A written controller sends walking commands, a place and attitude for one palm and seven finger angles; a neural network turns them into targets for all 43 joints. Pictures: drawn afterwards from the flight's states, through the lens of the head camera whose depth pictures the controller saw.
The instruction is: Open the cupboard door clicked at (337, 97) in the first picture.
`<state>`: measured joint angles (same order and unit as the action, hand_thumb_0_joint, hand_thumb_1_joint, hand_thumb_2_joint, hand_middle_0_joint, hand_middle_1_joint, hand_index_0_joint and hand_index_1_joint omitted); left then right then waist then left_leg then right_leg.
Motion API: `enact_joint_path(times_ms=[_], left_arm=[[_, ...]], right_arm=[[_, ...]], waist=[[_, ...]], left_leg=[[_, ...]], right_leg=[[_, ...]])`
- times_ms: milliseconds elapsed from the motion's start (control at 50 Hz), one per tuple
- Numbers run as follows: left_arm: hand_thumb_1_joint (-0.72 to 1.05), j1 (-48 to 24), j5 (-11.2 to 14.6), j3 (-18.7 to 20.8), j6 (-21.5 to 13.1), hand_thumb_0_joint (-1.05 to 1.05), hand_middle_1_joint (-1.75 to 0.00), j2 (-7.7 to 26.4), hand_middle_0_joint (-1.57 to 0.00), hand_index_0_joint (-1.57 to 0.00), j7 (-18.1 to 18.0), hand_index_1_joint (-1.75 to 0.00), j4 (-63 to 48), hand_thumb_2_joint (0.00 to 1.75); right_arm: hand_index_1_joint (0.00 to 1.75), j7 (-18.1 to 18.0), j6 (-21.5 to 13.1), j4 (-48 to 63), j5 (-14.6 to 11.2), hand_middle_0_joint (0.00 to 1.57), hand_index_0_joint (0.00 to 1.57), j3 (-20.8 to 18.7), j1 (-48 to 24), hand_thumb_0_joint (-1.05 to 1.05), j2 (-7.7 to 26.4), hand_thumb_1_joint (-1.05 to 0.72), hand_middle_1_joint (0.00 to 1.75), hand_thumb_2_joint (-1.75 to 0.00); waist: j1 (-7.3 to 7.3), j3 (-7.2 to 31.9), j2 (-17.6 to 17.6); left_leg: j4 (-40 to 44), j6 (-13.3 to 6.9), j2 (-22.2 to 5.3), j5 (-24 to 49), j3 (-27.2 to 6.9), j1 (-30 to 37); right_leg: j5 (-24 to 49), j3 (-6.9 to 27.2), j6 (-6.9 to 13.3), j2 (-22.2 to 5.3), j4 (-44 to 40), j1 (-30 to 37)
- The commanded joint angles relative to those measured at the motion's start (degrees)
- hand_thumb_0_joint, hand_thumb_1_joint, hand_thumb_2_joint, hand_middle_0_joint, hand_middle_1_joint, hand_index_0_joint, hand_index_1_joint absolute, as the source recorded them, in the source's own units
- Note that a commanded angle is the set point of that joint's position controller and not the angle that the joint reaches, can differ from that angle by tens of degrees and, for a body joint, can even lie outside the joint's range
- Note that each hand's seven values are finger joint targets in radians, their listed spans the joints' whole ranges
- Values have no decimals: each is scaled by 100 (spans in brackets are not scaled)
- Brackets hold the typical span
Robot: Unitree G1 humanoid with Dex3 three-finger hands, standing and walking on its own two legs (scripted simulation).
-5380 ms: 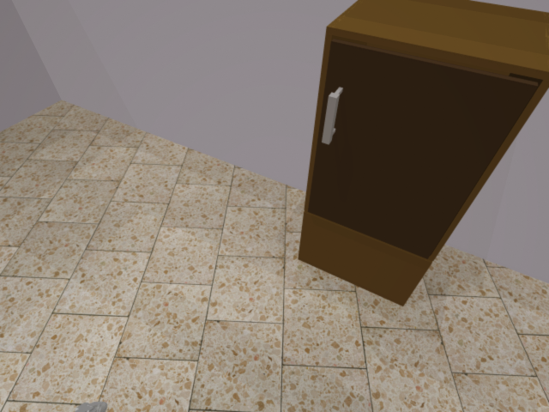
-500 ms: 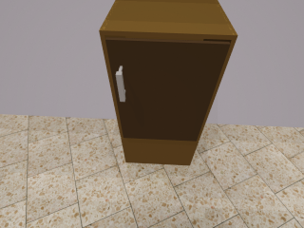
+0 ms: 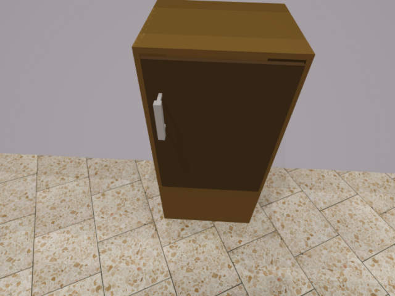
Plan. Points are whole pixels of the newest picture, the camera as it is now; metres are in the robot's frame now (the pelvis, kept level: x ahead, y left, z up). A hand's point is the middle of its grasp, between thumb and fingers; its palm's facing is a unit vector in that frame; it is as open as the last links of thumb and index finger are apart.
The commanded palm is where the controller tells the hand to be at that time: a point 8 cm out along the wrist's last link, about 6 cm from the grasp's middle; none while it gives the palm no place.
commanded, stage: shuffle to correct the standing spot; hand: left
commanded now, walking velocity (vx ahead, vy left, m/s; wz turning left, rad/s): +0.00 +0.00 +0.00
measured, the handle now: (160, 117) +0.60 +0.14 +0.01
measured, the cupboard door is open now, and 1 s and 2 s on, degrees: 0 0 0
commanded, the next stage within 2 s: come to a stop and stand still in 0.20 s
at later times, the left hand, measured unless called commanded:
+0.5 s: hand out of the picture +0.00 +0.13 -0.18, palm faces +0.04 -0.98 -0.19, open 7.4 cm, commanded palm none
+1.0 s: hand out of the picture +0.08 +0.17 -0.18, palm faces -0.04 -0.97 -0.23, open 7.4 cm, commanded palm none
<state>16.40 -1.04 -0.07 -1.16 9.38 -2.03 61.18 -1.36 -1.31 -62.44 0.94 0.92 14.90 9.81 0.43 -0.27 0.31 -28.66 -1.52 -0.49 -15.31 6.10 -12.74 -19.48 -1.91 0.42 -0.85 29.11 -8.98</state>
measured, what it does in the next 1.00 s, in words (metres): stands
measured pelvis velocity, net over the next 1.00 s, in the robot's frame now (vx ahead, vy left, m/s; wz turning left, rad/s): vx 0.03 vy -0.01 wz -0.04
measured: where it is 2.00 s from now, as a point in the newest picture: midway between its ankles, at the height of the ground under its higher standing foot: outside the picture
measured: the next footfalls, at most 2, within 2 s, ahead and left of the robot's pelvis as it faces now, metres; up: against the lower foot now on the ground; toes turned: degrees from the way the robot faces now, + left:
none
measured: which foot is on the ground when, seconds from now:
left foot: down 0.00-1.00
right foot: down 0.00-1.00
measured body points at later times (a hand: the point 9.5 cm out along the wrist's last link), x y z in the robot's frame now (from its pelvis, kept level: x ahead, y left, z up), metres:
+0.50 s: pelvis +0.04 -0.03 -0.01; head +0.07 -0.03 +0.44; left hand +0.00 +0.18 -0.16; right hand +0.04 -0.26 -0.17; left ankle +0.01 +0.09 -0.72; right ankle -0.04 -0.11 -0.74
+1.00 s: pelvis +0.03 -0.01 -0.01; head +0.04 -0.01 +0.44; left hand +0.08 +0.22 -0.16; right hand +0.09 -0.25 -0.15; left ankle +0.05 +0.09 -0.74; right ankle -0.04 -0.11 -0.74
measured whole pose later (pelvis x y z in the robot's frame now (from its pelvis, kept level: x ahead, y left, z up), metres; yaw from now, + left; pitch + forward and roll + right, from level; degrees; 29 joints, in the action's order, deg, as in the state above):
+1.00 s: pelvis +0.03 -0.01 -0.01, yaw -3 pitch -1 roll -1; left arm 17.3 -1.4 0.1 -1.7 10.0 -3.2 54.0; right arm -0.8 0.0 -53.4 0.9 -0.9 12.0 9.6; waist 1.1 -1.5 -0.3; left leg -37.1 -1.9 -0.2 -18.3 2.4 -17.9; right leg -24.3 -0.8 2.0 2.2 34.5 -9.2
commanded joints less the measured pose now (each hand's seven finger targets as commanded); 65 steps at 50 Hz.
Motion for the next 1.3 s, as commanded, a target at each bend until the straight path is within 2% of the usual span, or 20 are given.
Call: enact_joint_path(times_ms=[0,200,300,340,360,400,440,520,560,600,800,820,840,880,900,960,1000,1020,1080,1280], left_arm=[[90,375,13,98,-61,0,-30,640,-20,-20,-41,-30,-178,90],[90,539,-79,162,72,0,-30,442,-20,-20,108,-30,-209,90],[90,740,-93,202,24,0,-30,280,-20,-20,164,-30,-240,90],[90,1143,-67,251,-63,0,-30,439,-20,-20,95,-30,-76,90],[90,1414,-57,308,-108,0,-30,657,-20,-20,31,-30,31,90],[90,1544,-50,221,-180,0,-30,586,-20,-20,-60,-30,165,90],[90,1280,-75,208,-208,0,-30,669,-20,-20,-106,-30,95,90],[90,694,18,236,-123,0,-30,862,-20,-20,-120,-30,-171,90],[90,816,46,230,-21,0,-30,556,-20,-20,-150,-30,-266,90],[90,814,-9,203,39,0,-30,406,-20,-20,-185,-30,-308,90],[90,632,-28,236,21,0,-30,671,-20,-20,-133,-30,-459,90],[90,946,-53,193,-113,0,-30,595,-20,-20,-311,-30,-469,90],[90,626,-69,218,-160,0,-30,964,-20,-20,-242,-30,-764,90],[90,378,-78,182,-245,0,-30,870,-20,-20,-207,-30,-1011,90],[90,240,-70,228,-263,0,-30,943,-20,-20,-198,-30,-1130,90],[90,265,38,196,-103,0,-30,794,-20,-20,-189,-30,-1226,90],[90,325,16,162,13,0,-30,725,-20,-20,-165,-30,-1125,90],[90,373,21,144,45,0,-30,752,-20,-20,-142,-30,-1047,90],[90,185,13,117,53,0,-30,804,-20,-20,-78,-30,-999,90],[90,288,-5,108,60,0,-30,910,-20,-20,-4,-30,-700,90]], right_arm=[[30,-27,-86,164,-18,20,20,-136,175,0,574,-90,30,-90],[30,-32,6,191,44,20,20,-296,331,0,765,-90,30,-90],[30,-87,-33,303,48,20,20,-373,418,0,808,-90,30,-90],[30,-86,-80,372,13,20,20,-285,201,0,498,-90,30,-90],[30,-72,-94,460,-3,20,20,-211,66,0,246,-90,30,-90],[30,-83,-46,507,-28,20,20,-156,-271,0,96,-90,30,-90],[30,-68,-60,416,-96,20,20,-168,-193,0,128,-90,30,-90],[30,-87,-9,237,-107,20,20,-229,157,0,285,-90,30,-90],[30,-126,20,227,-52,20,20,-275,437,0,472,-90,30,-90],[30,-154,33,293,-70,20,20,-296,276,0,561,-90,30,-90],[30,-91,89,597,-30,20,20,-270,-188,0,395,-90,30,-90],[30,-53,48,1064,-46,20,20,-347,-669,0,675,-90,30,-90],[30,42,136,1153,-54,20,20,-311,-329,0,283,-90,30,-90],[30,77,106,1272,-44,20,20,-306,-218,0,300,-90,30,-90],[30,81,70,1242,-21,20,20,-310,-2,0,320,-90,30,-90],[30,13,30,1150,11,20,20,-316,345,0,604,-90,30,-90],[30,-14,14,1153,11,20,20,-264,25,0,681,-90,30,-90],[30,-8,22,1188,2,20,20,-240,-144,0,675,-90,30,-90],[30,28,44,1152,8,20,20,-240,-84,0,728,-90,30,-90],[30,21,-33,774,-2,20,20,-254,79,0,972,-90,30,-90]], waist=[[-50,-193,-31],[9,-647,-584],[-85,-420,-510],[-260,-178,340],[-311,-117,1235],[-358,-233,902],[-236,-57,634],[90,135,530],[67,316,67],[-26,10,-606],[-100,167,388],[-183,-439,187],[5,-242,815],[116,215,598],[182,469,191],[98,324,-95],[-125,-314,-874],[-188,-518,-616],[-71,-688,-64],[-121,-321,-199]], left_leg=[[517,-93,-606,1279,-649,195],[998,-416,-1152,-947,-1245,-27],[622,-605,-1391,5,-1331,-6],[-559,-209,-658,739,-383,-724],[-1180,6,-255,-98,58,-1308],[-1864,115,-217,-1660,-233,-1717],[-1704,129,-200,-1484,-326,-1655],[122,106,23,711,-138,-33],[-216,-256,-716,3803,-615,1008],[-210,-511,-1089,4618,-883,890],[-152,-12,-474,1775,-513,47],[-1260,86,-387,1255,-200,-64],[-1545,-14,-125,-529,-445,-992],[-1370,-44,-83,-705,-473,-940],[-943,-45,47,-465,-273,-659],[-281,-341,-531,1799,-956,211],[114,-600,-793,1883,-1516,-458],[229,-555,-734,1276,-1526,-685],[513,-319,-465,-341,-1320,-763],[1267,-396,-684,-1058,-1698,-599]], right_leg=[[1525,474,184,-495,-506,-304],[-308,21,247,-83,142,-1069],[-27,-39,250,-31,204,-1011],[1514,814,392,-550,-383,100],[3269,1477,547,-1128,-653,666],[6566,1587,893,-1643,-403,979],[7142,1262,1006,-1513,-136,1222],[6011,697,570,-918,387,454],[3892,450,124,-495,509,-496],[1898,336,-35,-280,295,-741],[3571,727,215,-777,-190,50],[5761,1416,-222,-913,-526,-672],[5365,1302,-83,-1144,-476,7],[5647,1132,631,-1087,-114,362],[6019,810,664,-961,258,585],[2951,511,338,-377,502,-306],[686,293,202,-48,210,-368],[263,342,223,-36,-20,-371],[-443,643,325,-199,-524,-617],[-229,467,274,-182,-408,-378]])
